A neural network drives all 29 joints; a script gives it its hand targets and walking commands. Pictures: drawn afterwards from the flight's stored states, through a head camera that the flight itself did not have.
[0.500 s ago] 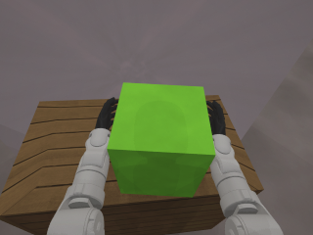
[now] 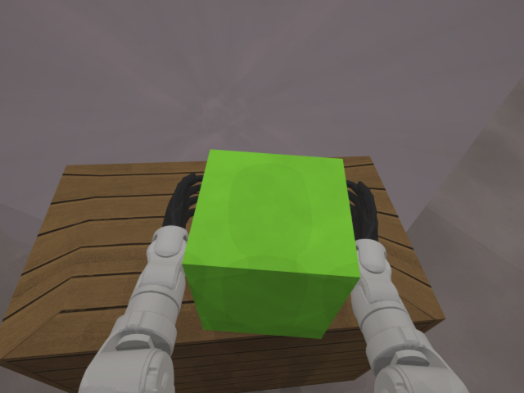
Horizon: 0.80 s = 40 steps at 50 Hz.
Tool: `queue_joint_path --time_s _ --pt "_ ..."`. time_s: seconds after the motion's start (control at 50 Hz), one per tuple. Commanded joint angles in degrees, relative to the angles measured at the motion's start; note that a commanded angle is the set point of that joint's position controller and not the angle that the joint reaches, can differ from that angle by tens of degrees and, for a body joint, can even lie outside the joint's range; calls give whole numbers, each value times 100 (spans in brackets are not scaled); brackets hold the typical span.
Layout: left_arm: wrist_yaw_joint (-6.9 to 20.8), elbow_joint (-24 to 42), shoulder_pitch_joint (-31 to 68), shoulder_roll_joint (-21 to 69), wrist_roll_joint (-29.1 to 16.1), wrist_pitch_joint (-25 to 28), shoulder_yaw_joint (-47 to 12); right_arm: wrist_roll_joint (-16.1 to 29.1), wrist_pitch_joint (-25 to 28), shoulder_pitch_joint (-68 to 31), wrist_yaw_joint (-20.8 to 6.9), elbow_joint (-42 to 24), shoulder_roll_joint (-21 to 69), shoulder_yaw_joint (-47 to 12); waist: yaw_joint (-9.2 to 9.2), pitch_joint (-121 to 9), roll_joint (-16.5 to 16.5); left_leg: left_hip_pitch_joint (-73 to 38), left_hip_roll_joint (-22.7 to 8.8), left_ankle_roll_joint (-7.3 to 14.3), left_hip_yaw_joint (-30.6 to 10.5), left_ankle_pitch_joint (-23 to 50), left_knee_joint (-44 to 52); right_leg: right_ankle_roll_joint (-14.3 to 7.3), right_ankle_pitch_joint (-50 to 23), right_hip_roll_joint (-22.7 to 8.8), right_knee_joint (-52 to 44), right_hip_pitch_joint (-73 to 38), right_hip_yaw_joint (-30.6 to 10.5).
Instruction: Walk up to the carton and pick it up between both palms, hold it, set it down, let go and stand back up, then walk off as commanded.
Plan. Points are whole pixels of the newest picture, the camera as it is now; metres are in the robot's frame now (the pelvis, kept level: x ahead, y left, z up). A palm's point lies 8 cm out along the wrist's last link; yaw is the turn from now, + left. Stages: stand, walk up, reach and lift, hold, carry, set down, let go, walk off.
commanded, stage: set down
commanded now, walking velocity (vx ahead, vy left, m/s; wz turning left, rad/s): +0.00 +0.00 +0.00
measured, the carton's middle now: (268, 249) +0.34 -0.01 +0.01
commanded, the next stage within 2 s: none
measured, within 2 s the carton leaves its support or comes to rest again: rests again in 0.28 s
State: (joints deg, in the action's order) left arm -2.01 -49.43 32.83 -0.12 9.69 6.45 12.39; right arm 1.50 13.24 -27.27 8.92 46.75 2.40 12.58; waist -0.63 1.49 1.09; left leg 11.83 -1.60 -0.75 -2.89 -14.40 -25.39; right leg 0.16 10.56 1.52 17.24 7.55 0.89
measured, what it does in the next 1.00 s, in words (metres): stands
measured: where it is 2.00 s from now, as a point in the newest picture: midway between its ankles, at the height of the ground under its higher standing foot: outside the picture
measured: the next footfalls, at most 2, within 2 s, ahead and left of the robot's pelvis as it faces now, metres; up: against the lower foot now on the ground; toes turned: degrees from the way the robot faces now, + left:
none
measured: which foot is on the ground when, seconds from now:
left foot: down 0.00-1.00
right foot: down 0.00-1.00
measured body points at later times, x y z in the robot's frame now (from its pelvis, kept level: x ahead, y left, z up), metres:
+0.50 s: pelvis +0.01 +0.00 +0.00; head +0.06 +0.02 +0.45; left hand +0.39 +0.14 +0.02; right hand +0.36 -0.16 +0.02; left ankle -0.01 +0.12 -0.75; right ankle -0.02 -0.13 -0.75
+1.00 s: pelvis +0.01 +0.00 +0.00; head +0.06 +0.02 +0.45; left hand +0.39 +0.14 +0.02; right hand +0.37 -0.16 +0.02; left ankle -0.01 +0.12 -0.75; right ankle -0.02 -0.13 -0.75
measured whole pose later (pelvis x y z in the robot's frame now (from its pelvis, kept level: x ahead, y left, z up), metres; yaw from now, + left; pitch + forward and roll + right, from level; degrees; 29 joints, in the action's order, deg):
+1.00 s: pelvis +0.01 +0.00 +0.00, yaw +0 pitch +4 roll -2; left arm -1.9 -54.1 32.3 0.8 15.3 17.9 16.6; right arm -7.6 26.4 -28.3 6.0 54.8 4.7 21.3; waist -0.3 1.6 1.1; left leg 15.3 -1.7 -0.8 -2.8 -14.5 -25.4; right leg 0.2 10.7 1.6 17.2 11.0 0.9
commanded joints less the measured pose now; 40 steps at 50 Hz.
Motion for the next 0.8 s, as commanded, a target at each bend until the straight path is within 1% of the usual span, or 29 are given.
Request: queue_joint_path --time_s 0.0,0.18,0.36,0.4,0.6,0.78 --pt "658 473 2612 3761 619 602 -1320 -1355 348 -3193 -1044 -209 3539 -1743 196 -2693 -384 -606 28 -282 495 2770 417 -69 -1591 84 58 -293 229" --pt "614 242 2514 3700 679 913 -1255 -1513 694 -3087 -1024 107 3548 -1596 210 -2797 -411 -533 7 -320 507 2946 314 -87 -1635 63 96 -181 249" --pt "535 79 2348 3602 706 1253 -1255 -1633 1065 -2925 -1001 354 3456 -1514 212 -3116 -487 -565 -26 -394 502 3361 127 -100 -1762 77 154 31 293" --pt "529 -19 2218 3541 757 1288 -1196 -1669 1120 -2849 -999 440 3379 -1449 221 -3055 -500 -545 -28 -397 503 3362 119 -111 -1722 76 142 76 301" --pt "583 -276 1889 3184 1019 1316 -696 -1956 1278 -2630 -1014 723 3143 -1068 293 -2645 -443 -304 -11 -339 574 3118 182 -95 -1567 25 139 -4 311" --pt "596 -445 1859 2685 1267 1319 -71 -2242 1360 -2529 -1024 1051 2795 -507 320 -2289 -327 -19 25 -253 671 2826 278 -43 -1440 -13 169 -127 314"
